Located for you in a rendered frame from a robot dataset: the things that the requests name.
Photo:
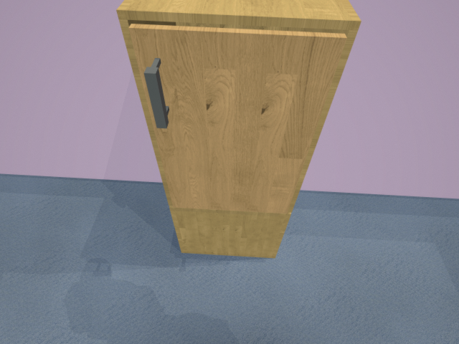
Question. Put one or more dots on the cupboard door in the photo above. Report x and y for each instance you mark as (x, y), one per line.
(244, 105)

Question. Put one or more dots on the handle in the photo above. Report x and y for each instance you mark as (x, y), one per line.
(153, 82)

